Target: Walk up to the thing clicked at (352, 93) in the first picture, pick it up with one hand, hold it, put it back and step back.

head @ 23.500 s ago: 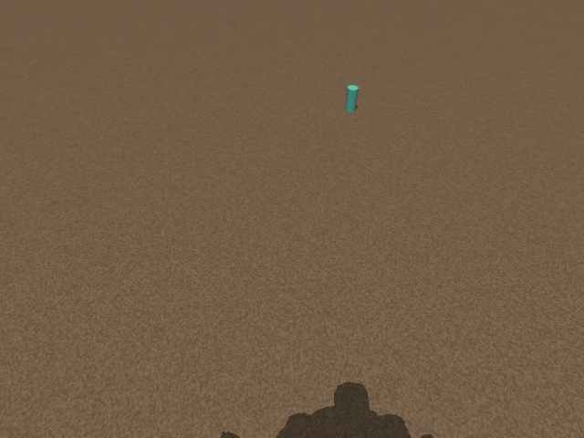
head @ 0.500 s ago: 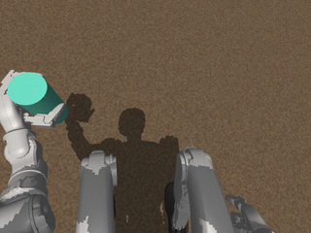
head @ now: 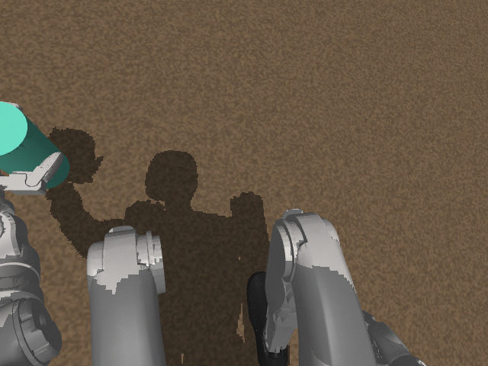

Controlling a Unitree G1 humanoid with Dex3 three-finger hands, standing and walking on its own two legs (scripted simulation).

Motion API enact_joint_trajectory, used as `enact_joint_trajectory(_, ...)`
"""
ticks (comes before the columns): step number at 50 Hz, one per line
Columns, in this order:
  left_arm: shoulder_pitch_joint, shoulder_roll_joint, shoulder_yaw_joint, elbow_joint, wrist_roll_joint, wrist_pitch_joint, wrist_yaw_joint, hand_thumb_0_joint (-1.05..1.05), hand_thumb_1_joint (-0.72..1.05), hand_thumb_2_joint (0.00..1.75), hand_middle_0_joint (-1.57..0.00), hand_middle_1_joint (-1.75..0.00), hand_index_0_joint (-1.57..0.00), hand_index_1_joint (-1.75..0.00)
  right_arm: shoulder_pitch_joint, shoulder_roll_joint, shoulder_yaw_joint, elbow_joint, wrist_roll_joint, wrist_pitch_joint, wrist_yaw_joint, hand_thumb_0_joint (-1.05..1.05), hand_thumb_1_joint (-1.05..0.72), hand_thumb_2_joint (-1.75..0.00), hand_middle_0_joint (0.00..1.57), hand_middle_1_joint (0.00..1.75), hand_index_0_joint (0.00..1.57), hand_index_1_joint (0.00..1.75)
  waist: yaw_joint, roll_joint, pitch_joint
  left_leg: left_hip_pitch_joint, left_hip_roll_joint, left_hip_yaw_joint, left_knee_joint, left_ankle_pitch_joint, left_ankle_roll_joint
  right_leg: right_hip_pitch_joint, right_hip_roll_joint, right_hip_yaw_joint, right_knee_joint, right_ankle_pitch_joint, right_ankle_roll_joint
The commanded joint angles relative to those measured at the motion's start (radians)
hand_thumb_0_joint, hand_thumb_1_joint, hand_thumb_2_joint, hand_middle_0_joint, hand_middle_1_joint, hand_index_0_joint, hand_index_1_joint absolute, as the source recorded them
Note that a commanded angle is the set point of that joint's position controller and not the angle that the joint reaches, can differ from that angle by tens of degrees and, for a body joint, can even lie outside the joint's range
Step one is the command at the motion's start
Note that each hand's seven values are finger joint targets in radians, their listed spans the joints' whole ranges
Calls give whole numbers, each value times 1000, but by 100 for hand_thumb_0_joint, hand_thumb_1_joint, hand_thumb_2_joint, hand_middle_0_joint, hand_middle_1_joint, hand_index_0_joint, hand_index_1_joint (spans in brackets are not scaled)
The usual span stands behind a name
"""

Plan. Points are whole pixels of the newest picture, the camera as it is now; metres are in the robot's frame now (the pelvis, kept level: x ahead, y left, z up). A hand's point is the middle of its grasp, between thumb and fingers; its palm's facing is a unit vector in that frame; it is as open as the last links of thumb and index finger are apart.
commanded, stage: crouch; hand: left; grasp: from the side
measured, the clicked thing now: (24, 152) +0.44 +0.29 -0.08
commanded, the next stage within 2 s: lower in 0.34 s
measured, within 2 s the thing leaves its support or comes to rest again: neither
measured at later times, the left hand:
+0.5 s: hand (32, 158) +0.44 +0.30 -0.12, palm faces +0.36 -0.93 -0.02, open 9.8 cm
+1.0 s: hand (48, 166) +0.45 +0.30 -0.18, palm faces +0.38 -0.93 -0.01, open 9.8 cm
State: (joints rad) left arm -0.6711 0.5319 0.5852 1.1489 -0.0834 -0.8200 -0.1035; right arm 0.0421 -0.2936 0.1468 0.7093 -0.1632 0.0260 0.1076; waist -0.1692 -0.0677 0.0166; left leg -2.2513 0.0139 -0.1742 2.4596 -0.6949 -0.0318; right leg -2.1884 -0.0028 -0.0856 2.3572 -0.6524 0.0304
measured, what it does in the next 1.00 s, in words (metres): stands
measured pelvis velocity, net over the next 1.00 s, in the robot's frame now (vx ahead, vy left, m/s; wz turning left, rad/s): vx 0.00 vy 0.01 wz -0.10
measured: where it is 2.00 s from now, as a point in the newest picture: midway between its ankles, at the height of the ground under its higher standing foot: (209, 353)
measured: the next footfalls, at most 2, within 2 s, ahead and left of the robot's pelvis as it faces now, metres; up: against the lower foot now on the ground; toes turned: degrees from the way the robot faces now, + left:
none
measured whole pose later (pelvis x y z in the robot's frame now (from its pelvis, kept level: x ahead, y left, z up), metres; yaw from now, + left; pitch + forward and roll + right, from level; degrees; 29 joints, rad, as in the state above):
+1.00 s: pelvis +0.00 +0.01 -0.03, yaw -6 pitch +18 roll -14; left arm -0.67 0.77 0.64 1.36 -0.09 -0.99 -0.07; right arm -0.09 -0.36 0.38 0.62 -0.29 0.04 0.14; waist -0.25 -0.20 0.23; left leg -2.26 0.01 -0.30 2.63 -0.72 -0.02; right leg -2.14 0.04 -0.18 2.43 -0.63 0.06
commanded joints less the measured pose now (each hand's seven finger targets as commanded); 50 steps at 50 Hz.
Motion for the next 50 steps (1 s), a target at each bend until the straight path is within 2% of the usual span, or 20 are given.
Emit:
enact_joint_trajectory(1, -272, 238, 17, -185, -26, -84, -10, 0, 15, 121, -121, -132, -122, -133, 119, -265, -68, -36, -13, -2, -13, 0, -92, -91, 20, 30, 20, 30, -12, 285, -635, 388, 3, 87, -266, 100, 36, 351, 39, -72, -210, 138, -53)
enact_joint_trajectory(3, -239, 249, 35, -171, -31, -80, -13, 0, 18, 122, -121, -133, -122, -133, 115, -276, -65, -42, -17, 0, -11, 0, -92, -91, 20, 30, 20, 30, -4, 280, -632, 392, 4, 82, -259, 107, 33, 347, 41, -81, -201, 140, -53)
enact_joint_trajectory(4, -233, 229, 16, -154, -31, -80, -16, 0, 19, 122, -121, -133, -122, -133, 110, -278, -58, -43, -21, 2, -8, 0, -92, -91, 20, 30, 20, 30, -16, 285, -620, 389, 5, 76, -257, 108, 31, 345, 39, -87, -192, 141, -52)
enact_joint_trajectory(5, -220, 243, 32, -156, -32, -80, -17, 0, 18, 122, -120, -132, -121, -133, 114, -285, -58, -40, -22, 4, -7, 0, -92, -91, 20, 30, 20, 30, -8, 285, -617, 396, 5, 72, -255, 124, 29, 338, 40, -92, -185, 153, -54)
enact_joint_trajectory(6, -219, 237, 11, -147, -29, -81, -22, 0, 19, 122, -121, -133, -122, -134, 98, -284, -51, -46, -23, 5, -6, 0, -92, -91, 20, 30, 20, 30, -18, 295, -596, 384, 5, 66, -256, 114, 29, 329, 40, -96, -177, 145, -55)
enact_joint_trajectory(8, -204, 268, 38, -154, -25, -83, -23, 0, 18, 123, -122, -134, -124, -135, 100, -293, -52, -42, -27, 10, -5, 0, -91, -91, 20, 30, 20, 30, -6, 292, -607, 398, 8, 64, -245, 141, 26, 327, 42, -100, -166, 165, -55)
enact_joint_trajectory(16, -238, 291, 45, -192, -35, -109, -15, 0, 20, 123, -122, -133, -123, -134, 77, -309, -28, -51, -43, 15, 2, 0, -91, -91, 20, 30, 20, 30, -35, 323, -588, 393, 11, 48, -219, 117, 25, 327, 44, -114, -150, 157, -54)
enact_joint_trajectory(17, -229, 296, 51, -185, -36, -111, -13, 0, 21, 123, -122, -134, -123, -134, 78, -311, -26, -51, -44, 17, 0, 0, -92, -91, 20, 30, 20, 30, -26, 318, -584, 390, 11, 51, -216, 128, 25, 332, 44, -114, -147, 165, -53)
enact_joint_trajectory(21, -204, 278, 25, -153, -32, -113, -22, 0, 20, 122, -124, -135, -125, -135, 64, -321, -13, -61, -52, 18, 3, 0, -92, -91, 20, 30, 20, 30, -47, 327, -565, 405, 13, 40, -211, 131, 22, 323, 43, -121, -143, 171, -53)
enact_joint_trajectory(22, -224, 302, 33, -176, -33, -119, -23, 0, 21, 122, -124, -134, -125, -134, 66, -321, -8, -60, -53, 17, 4, 0, -92, -91, 20, 30, 20, 30, -44, 331, -579, 400, 13, 41, -205, 140, 22, 337, 45, -120, -140, 178, -53)
enact_joint_trajectory(24, -185, 303, 42, -127, -37, -117, -21, 0, 12, 118, -124, -137, -126, -136, 64, -322, 0, -65, -55, 19, 5, 0, -93, -91, 20, 30, 20, 30, -43, 311, -572, 379, 12, 38, -196, 147, 25, 354, 47, -122, -139, 186, -51)
enact_joint_trajectory(28, -183, 280, 40, -20, -52, -129, -3, 0, 12, 119, -121, -135, -123, -134, 26, -333, 34, -92, -62, 19, 11, 0, -92, -91, 20, 30, 20, 30, -75, 256, -483, 335, 14, 17, -181, 120, 28, 330, 51, -143, -139, 169, -47)
enact_joint_trajectory(31, -193, 345, 69, -21, -40, -159, 15, 0, 13, 120, -123, -137, -126, -136, 26, -343, 48, -86, -76, 22, 11, 0, -92, -91, 20, 30, 20, 30, -73, 255, -483, 339, 18, 16, -164, 127, 29, 355, 55, -144, -136, 176, -44)
enact_joint_trajectory(35, -243, 422, 67, -30, -6, -203, 22, 0, 12, 116, -122, -134, -124, -133, -11, -352, 70, -90, -98, 24, 12, 0, -92, -91, 20, 30, 20, 30, -86, 322, -480, 365, 28, 8, -160, 115, 23, 347, 61, -149, -118, 165, -48)
enact_joint_trajectory(38, -228, 410, 58, 19, -6, -222, 27, 0, 12, 114, -121, -131, -123, -130, -36, -367, 88, -107, -109, 20, 13, 0, -93, -91, 20, 30, 20, 30, -103, 340, -453, 384, 33, -3, -169, 86, 16, 333, 61, -165, -118, 144, -47)
enact_joint_trajectory(40, -244, 443, 86, 3, -14, -237, 33, 0, 12, 113, -119, -130, -121, -129, -37, -380, 98, -98, -116, 19, 12, 0, -93, -91, 20, 30, 20, 30, -106, 362, -435, 394, 34, -12, -174, 78, 13, 326, 60, -175, -111, 141, -47)
enact_joint_trajectory(41, -242, 437, 70, 21, -13, -240, 33, 0, 11, 112, -120, -130, -122, -129, -46, -383, 105, -101, -121, 19, 12, 0, -93, -91, 20, 30, 20, 30, -113, 365, -425, 394, 36, -15, -171, 69, 12, 321, 61, -180, -110, 135, -46)
enact_joint_trajectory(42, -227, 453, 90, 18, -16, -242, 35, 0, 11, 113, -119, -130, -121, -130, -36, -390, 106, -98, -125, 19, 12, 0, -93, -91, 20, 30, 20, 30, -107, 373, -444, 423, 38, -16, -167, 106, 8, 336, 62, -180, -105, 164, -47)
enact_joint_trajectory(45, -187, 429, 61, 76, -9, -244, 33, 0, 10, 114, -122, -132, -124, -132, -59, -396, 119, -105, -130, 20, 13, 0, -93, -91, 20, 30, 20, 30, -118, 378, -406, 420, 40, -32, -174, 119, 3, 325, 61, -194, -91, 176, -49)
enact_joint_trajectory(50, -177, 448, 59, 79, -18, -255, 45, 0, 11, 114, -119, -131, -121, -130, -58, -404, 143, -107, -140, 25, 14, 0, -92, -91, 20, 30, 20, 30, -125, 370, -412, 425, 41, -42, -154, 178, 4, 366, 67, -203, -90, 231, -45)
